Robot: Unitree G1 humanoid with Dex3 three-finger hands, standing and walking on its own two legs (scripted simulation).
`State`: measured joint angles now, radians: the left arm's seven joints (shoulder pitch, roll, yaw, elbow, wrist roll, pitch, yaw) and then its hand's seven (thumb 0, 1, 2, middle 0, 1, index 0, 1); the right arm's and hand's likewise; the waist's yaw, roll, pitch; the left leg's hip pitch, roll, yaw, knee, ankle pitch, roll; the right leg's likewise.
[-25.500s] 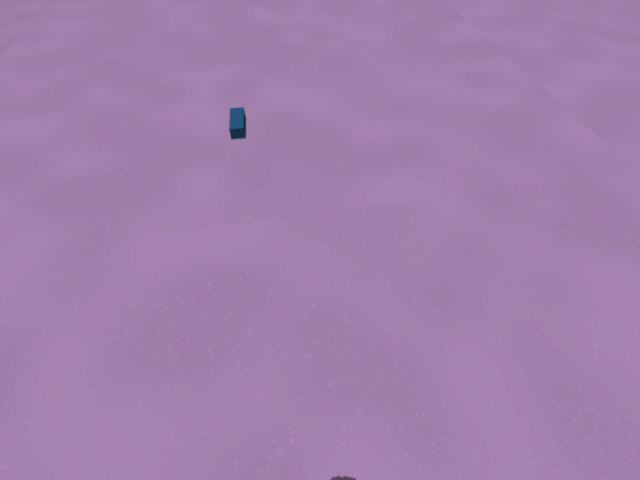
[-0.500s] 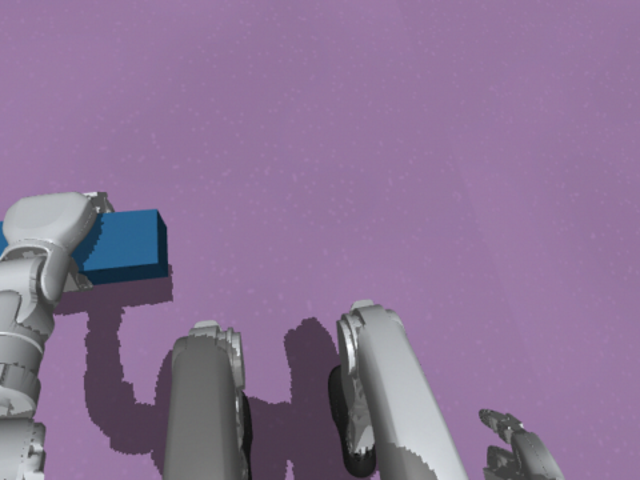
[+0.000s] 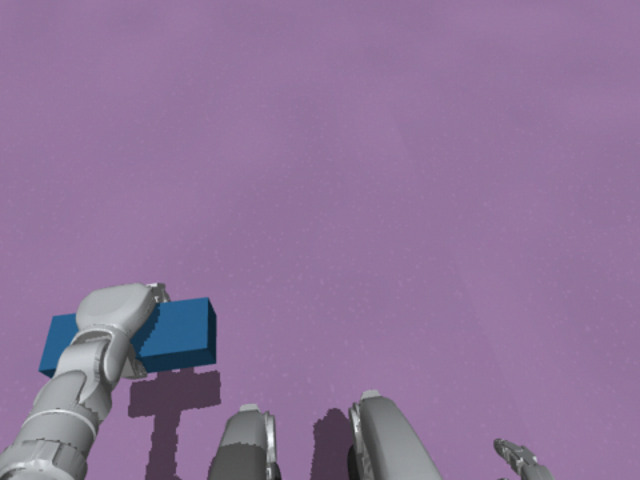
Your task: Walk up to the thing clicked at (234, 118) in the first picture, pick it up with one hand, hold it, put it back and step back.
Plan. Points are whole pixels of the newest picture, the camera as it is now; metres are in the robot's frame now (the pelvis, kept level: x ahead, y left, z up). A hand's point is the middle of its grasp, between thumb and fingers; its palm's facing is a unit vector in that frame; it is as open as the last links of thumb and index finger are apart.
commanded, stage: lift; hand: left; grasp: from above
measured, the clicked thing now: (136, 340) +0.35 +0.25 -0.12
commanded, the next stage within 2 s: hold in 0.58 s
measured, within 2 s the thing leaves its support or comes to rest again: neither
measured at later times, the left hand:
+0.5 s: hand (122, 296) +0.36 +0.22 +0.01, palm faces -0.45 -0.09 -0.89, open 10.6 cm
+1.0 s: hand (104, 278) +0.36 +0.22 +0.06, palm faces -0.46 -0.07 -0.89, open 10.6 cm
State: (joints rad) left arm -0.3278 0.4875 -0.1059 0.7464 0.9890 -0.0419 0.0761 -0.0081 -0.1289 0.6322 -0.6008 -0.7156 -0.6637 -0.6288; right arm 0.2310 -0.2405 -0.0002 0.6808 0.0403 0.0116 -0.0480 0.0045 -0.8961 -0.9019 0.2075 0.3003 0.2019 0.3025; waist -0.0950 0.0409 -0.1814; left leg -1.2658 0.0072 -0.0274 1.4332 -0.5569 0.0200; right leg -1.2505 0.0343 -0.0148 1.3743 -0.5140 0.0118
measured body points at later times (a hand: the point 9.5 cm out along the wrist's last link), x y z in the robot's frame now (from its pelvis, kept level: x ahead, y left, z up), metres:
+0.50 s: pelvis +0.04 +0.00 +0.10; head +0.10 +0.00 +0.54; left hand +0.38 +0.22 +0.06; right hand +0.12 -0.27 -0.02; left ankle +0.06 +0.11 -0.59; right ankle +0.07 -0.13 -0.59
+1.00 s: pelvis +0.06 +0.00 +0.13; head +0.09 -0.01 +0.58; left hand +0.38 +0.22 +0.11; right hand +0.16 -0.27 +0.01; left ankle +0.06 +0.11 -0.59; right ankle +0.07 -0.13 -0.59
